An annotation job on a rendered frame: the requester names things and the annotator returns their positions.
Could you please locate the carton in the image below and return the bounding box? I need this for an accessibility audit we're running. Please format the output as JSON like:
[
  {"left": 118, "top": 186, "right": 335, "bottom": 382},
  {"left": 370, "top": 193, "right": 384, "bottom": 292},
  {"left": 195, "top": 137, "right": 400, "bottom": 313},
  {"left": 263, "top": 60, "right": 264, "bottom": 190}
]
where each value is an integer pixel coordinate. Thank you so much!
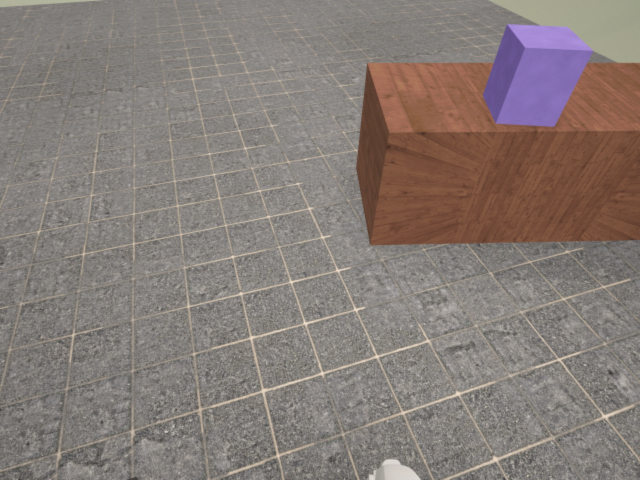
[{"left": 483, "top": 24, "right": 593, "bottom": 127}]

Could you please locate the pedestal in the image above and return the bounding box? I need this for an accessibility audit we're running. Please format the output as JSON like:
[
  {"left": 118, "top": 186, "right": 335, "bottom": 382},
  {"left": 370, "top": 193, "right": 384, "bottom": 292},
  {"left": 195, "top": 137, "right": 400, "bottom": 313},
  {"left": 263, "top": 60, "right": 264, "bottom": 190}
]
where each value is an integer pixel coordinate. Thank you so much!
[{"left": 356, "top": 63, "right": 640, "bottom": 245}]

